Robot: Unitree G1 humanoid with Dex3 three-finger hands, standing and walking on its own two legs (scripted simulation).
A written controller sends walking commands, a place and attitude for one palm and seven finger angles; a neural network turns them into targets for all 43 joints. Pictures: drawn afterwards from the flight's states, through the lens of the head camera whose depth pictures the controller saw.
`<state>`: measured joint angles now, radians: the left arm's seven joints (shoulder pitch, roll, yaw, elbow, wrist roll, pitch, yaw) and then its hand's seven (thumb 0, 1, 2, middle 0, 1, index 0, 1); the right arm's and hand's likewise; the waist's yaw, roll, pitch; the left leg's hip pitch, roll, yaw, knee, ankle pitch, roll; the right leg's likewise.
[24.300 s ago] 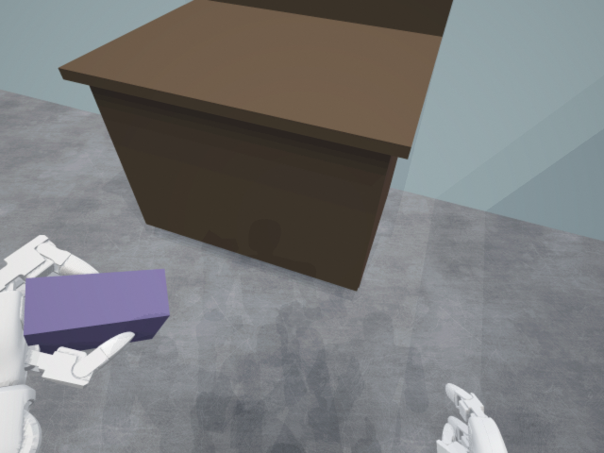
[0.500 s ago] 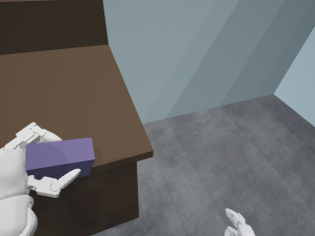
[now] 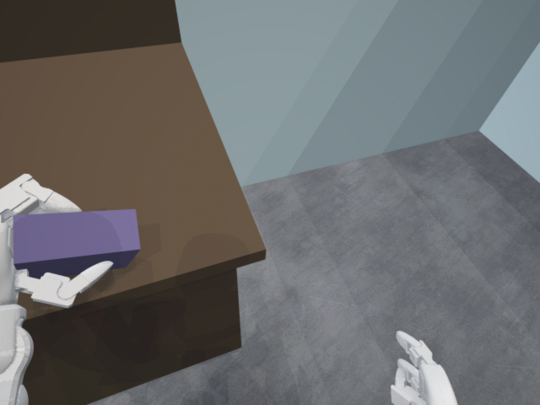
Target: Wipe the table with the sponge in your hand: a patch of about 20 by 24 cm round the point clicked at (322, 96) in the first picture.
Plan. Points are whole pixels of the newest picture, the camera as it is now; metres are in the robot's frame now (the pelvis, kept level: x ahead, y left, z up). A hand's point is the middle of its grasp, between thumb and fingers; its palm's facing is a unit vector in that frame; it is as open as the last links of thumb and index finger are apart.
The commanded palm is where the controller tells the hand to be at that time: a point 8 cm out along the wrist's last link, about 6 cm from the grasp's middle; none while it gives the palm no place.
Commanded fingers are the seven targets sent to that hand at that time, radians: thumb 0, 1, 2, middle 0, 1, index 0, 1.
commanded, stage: look again from close up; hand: left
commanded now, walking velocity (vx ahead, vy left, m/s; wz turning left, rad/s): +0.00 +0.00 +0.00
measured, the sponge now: (96, 244) +0.25 +0.25 +0.13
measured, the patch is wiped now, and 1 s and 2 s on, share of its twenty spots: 0.00 0.00 0.00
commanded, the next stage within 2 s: come to a stop and stand still in 0.08 s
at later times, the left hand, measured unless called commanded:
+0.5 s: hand (90, 209) +0.28 +0.26 +0.16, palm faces +0.33 -0.87 -0.37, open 9.3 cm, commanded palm +0.22 +0.30 +0.18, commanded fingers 0.00 0.10 1.30 -1.20 -1.60 -1.20 -1.60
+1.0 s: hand (95, 278) +0.21 +0.23 +0.12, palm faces +0.29 -0.86 -0.42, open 9.3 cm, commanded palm +0.16 +0.27 +0.18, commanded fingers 0.00 0.10 1.30 -1.20 -1.60 -1.20 -1.60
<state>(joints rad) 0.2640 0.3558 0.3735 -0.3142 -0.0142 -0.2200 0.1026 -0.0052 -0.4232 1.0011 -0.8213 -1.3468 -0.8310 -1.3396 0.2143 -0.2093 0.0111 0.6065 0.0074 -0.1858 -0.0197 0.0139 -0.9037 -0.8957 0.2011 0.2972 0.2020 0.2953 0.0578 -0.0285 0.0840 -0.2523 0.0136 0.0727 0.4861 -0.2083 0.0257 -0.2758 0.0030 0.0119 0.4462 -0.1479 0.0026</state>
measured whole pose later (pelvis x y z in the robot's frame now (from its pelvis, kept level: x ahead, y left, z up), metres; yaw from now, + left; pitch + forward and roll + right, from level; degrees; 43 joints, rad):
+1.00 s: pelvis +0.00 -0.01 +0.00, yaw -1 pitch -3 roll +0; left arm 0.48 0.38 0.32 -0.42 -0.02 -0.15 0.08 -0.01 -0.42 1.00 -0.82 -1.35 -0.83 -1.35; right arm 0.27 -0.21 0.00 0.57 0.02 -0.12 -0.05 0.01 -0.90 -0.90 0.20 0.30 0.20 0.29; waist 0.01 -0.04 0.08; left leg -0.23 0.03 0.09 0.53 -0.24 0.01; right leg -0.28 0.01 0.00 0.51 -0.18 -0.01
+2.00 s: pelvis +0.05 +0.00 +0.00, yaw +0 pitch +0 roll -1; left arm 0.41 0.35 0.35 -0.40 -0.02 -0.22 0.09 0.00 -0.41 1.00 -0.81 -1.38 -0.81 -1.37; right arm 0.20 -0.20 0.01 0.59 -0.01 -0.13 -0.03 0.01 -0.90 -0.90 0.20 0.30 0.20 0.30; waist 0.03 0.00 0.02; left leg -0.19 -0.02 0.02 0.45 -0.26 0.03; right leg -0.21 0.03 0.05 0.41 -0.19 0.00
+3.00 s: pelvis +0.04 +0.02 +0.00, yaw -1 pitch -1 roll -1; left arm 0.39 0.34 0.33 -0.35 -0.01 -0.22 0.07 0.00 -0.41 1.01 -0.80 -1.38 -0.81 -1.38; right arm 0.19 -0.19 0.02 0.57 0.00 -0.14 -0.02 0.01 -0.90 -0.90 0.20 0.30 0.20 0.30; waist 0.02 -0.02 0.02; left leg -0.18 -0.02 0.04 0.45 -0.26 0.05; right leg -0.21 0.03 0.07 0.40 -0.18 0.02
